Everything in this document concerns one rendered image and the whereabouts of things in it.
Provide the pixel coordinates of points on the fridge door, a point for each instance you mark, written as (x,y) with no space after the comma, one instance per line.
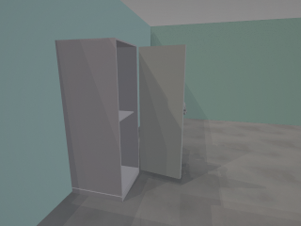
(161,108)

